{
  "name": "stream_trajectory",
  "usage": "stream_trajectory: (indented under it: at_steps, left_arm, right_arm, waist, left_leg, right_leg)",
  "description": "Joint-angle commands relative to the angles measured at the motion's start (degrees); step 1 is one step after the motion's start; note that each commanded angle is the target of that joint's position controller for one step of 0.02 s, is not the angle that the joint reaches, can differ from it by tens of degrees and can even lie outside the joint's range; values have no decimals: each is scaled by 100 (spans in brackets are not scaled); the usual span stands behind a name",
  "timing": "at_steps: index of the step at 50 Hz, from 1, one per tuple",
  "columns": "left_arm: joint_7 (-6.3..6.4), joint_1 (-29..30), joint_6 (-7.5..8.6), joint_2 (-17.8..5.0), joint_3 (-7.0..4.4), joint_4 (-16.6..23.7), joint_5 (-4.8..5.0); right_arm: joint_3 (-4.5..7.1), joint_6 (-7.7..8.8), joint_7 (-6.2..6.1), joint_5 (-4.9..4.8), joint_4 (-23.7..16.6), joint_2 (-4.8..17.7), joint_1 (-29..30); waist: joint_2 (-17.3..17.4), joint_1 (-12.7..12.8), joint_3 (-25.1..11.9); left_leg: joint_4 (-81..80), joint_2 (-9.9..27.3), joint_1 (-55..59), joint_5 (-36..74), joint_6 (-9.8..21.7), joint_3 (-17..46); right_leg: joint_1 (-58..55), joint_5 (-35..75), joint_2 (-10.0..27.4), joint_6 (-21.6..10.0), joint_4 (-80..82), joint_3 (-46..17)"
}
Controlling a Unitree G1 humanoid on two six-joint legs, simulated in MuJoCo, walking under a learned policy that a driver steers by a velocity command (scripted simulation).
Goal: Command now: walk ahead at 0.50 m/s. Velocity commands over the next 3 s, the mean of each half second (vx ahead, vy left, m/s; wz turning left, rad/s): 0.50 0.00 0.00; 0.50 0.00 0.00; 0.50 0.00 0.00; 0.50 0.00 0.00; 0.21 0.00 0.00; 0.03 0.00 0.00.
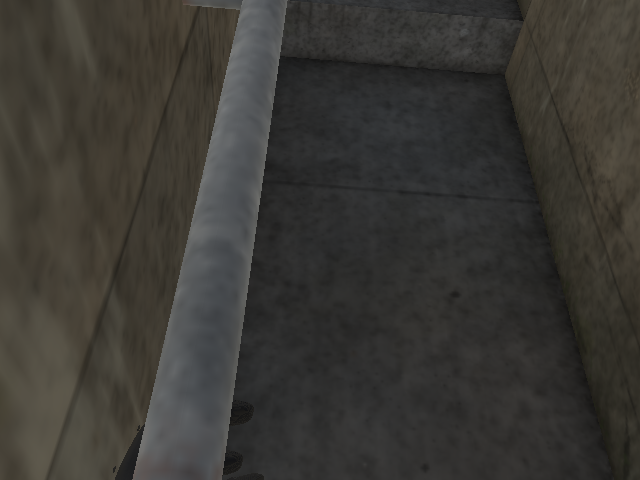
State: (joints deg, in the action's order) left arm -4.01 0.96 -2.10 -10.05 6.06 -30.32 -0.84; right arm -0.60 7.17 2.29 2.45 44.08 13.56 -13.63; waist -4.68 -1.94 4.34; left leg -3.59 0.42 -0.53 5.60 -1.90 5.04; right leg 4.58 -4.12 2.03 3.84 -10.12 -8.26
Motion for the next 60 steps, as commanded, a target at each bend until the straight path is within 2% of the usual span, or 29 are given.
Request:
stream_trajectory:
  at_steps: [1,40,42,48,53,55,60]
  left_arm:
    - [5,799,116,-513,-591,555,5]
    - [11,802,113,-508,-582,533,1]
    - [12,774,69,-504,-583,548,38]
    - [19,794,117,-515,-576,527,-12]
    - [17,804,115,-509,-575,536,-2]
    - [16,774,70,-506,-577,552,35]
    - [23,759,70,-506,-574,547,24]
  right_arm:
    - [194,76,-19,-9,-326,751,-70]
    - [191,74,-25,-12,-331,749,-78]
    - [202,49,-38,7,-340,775,-91]
    - [191,80,-23,-20,-350,733,-89]
    - [192,73,-24,-14,-343,742,-85]
    - [204,48,-38,6,-350,772,-97]
    - [203,51,-39,3,-371,758,-87]
  waist:
    - [1020,67,-665]
    - [1051,68,-672]
    - [998,87,-653]
    - [1058,67,-681]
    - [1049,65,-673]
    - [998,85,-649]
    - [1031,90,-647]
  left_leg:
    - [-189,855,-461,-1995,244,481]
    - [-169,843,-452,-1970,233,448]
    - [-172,873,-472,-2082,214,506]
    - [-145,830,-442,-1901,232,426]
    - [-145,831,-432,-1900,227,427]
    - [-155,863,-459,-2028,207,489]
    - [-156,859,-484,-2050,209,487]
  right_leg:
    - [-744,667,289,-42,-206,-220]
    - [-741,666,286,-35,-212,-216]
    - [-729,620,276,-34,-207,-226]
    - [-747,702,289,-38,-204,-221]
    - [-731,673,285,-29,-207,-216]
    - [-722,624,275,-28,-202,-226]
    - [-742,648,278,-33,-196,-233]
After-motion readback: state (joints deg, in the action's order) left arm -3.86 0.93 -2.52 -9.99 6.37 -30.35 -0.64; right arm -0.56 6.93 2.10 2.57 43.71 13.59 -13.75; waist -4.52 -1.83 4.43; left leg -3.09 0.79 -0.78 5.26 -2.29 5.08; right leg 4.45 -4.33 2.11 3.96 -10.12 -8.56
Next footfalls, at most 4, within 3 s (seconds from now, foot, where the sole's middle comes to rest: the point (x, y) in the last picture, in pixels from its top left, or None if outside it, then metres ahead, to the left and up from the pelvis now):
none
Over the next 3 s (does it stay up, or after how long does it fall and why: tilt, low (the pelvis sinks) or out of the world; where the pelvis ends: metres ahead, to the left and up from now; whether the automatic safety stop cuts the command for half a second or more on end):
stays up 0.00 0.00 0.00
